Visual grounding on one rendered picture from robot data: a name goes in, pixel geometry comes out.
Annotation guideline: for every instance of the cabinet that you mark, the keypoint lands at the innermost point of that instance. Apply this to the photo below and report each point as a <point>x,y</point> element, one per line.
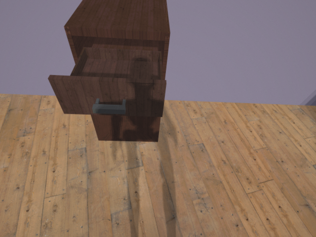
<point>121,24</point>

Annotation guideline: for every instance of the handle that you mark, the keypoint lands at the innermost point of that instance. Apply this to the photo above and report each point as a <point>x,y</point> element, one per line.
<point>108,109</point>

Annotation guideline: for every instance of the drawer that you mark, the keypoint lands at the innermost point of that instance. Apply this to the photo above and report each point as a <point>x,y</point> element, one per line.
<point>113,75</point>

